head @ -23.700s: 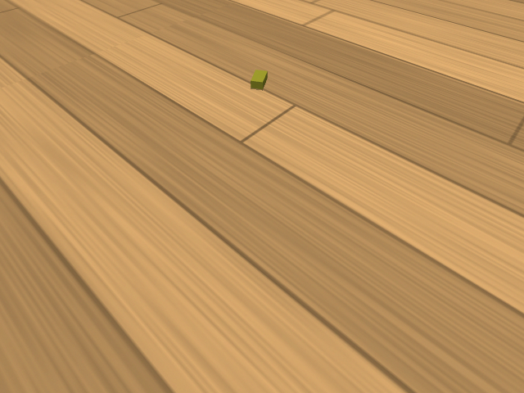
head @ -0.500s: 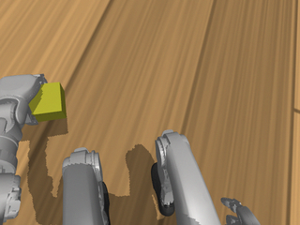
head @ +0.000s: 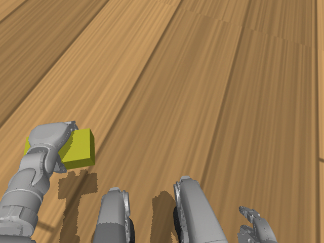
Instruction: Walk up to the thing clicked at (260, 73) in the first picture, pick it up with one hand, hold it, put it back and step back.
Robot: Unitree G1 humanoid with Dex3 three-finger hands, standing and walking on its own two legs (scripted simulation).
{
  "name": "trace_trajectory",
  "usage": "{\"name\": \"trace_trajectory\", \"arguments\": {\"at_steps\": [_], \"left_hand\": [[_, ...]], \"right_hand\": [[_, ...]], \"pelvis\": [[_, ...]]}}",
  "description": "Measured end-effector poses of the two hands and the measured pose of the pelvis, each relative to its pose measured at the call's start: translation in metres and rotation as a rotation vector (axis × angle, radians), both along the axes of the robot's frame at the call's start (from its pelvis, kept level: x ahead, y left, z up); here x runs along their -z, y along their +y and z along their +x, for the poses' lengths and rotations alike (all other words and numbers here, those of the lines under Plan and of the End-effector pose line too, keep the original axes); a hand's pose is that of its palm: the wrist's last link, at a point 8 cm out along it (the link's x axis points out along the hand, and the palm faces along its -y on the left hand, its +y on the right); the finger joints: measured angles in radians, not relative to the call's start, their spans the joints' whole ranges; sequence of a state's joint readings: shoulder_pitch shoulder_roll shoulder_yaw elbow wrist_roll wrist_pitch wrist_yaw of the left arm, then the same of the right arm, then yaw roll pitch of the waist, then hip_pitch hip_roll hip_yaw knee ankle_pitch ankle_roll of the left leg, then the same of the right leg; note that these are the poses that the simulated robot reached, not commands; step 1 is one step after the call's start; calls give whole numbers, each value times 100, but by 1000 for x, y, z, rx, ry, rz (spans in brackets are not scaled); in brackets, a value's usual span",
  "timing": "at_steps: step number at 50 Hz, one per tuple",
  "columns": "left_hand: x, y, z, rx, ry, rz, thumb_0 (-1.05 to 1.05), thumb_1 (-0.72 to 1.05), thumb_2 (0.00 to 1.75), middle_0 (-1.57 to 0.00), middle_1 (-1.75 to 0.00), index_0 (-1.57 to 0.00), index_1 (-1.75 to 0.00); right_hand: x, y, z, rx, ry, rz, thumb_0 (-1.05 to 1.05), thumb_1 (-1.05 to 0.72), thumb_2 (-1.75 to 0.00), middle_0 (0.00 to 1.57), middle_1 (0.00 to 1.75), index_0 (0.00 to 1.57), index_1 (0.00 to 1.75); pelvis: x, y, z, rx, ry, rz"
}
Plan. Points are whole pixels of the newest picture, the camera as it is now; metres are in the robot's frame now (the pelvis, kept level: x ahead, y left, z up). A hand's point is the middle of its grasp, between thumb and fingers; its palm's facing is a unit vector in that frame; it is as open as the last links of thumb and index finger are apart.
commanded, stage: lift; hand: left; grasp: from above
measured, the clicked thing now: (61, 151) +0.39 +0.23 -0.11
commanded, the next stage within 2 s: hold in 0.72 s
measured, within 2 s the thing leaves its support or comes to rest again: neither
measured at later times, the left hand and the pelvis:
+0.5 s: hand (39, 131) +0.38 +0.22 +0.05, palm faces -0.45 -0.05 -0.89, open 11.6 cm; pelvis +0.05 +0.00 +0.14, yaw +0 degrees
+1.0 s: hand (19, 116) +0.38 +0.23 +0.11, palm faces -0.47 -0.04 -0.88, open 11.6 cm; pelvis +0.07 +0.01 +0.18, yaw -1 degrees
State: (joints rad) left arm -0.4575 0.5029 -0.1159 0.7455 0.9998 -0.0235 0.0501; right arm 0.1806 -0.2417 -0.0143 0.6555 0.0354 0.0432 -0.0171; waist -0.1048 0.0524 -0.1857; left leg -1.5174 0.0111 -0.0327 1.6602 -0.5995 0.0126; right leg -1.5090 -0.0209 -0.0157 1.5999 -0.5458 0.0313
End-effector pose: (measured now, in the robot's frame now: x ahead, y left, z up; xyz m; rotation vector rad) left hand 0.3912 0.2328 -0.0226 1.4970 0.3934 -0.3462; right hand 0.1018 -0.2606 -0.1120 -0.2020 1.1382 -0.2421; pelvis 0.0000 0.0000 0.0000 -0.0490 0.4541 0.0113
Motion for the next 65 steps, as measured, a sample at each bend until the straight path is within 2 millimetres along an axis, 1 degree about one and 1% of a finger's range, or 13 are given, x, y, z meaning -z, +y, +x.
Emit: {"name": "trace_trajectory", "arguments": {"at_steps": [6,12,19,24,28,35,43,54,65], "left_hand": [[-45,-5,-15,2,23,-11,-2,-22,64,-54,-71,-56,-64],[-77,-11,-22,14,24,-19,-2,-22,64,-54,-71,-57,-64],[-108,-14,-16,11,-2,3,-2,-22,64,-54,-71,-56,-64],[-131,-14,-8,-16,-8,5,-2,-22,64,-54,-71,-56,-65],[-145,-12,-4,-29,3,6,-2,-22,64,-54,-71,-56,-65],[-160,-11,-4,-24,30,-5,-2,-22,64,-54,-71,-56,-65],[-178,-8,-4,-9,15,1,-2,-22,64,-54,-71,-56,-65],[-201,-6,-3,3,15,9,-2,-22,64,-54,-71,-56,-65],[-212,-12,-13,25,17,7,-2,-22,64,-55,-71,-57,-65]], "right_hand": [[-45,-3,2,28,-29,-9,0,-90,-90,20,30,20,30],[-82,-7,8,42,-50,-24,0,-91,-90,20,30,20,30],[-114,-9,14,48,-54,-30,0,-90,-90,20,30,20,30],[-134,-6,18,57,-50,-22,0,-90,-90,20,30,20,30],[-147,-4,21,62,-51,-14,0,-90,-90,20,30,20,30],[-163,2,30,62,-54,-3,0,-90,-90,20,30,20,30],[-175,5,43,51,-72,9,0,-90,-90,20,30,20,30],[-188,3,57,46,-110,16,1,-90,-89,20,30,20,30],[-194,0,67,32,-140,26,1,-90,-90,20,30,20,30]], "pelvis": [[-44,-2,11,4,-61,12],[-79,-4,22,6,-113,18],[-112,-2,34,8,-164,20],[-132,0,43,11,-201,23],[-146,1,50,15,-221,26],[-163,5,61,19,-250,27],[-175,7,68,21,-282,30],[-185,7,72,23,-320,33],[-191,3,70,28,-346,39]]}}
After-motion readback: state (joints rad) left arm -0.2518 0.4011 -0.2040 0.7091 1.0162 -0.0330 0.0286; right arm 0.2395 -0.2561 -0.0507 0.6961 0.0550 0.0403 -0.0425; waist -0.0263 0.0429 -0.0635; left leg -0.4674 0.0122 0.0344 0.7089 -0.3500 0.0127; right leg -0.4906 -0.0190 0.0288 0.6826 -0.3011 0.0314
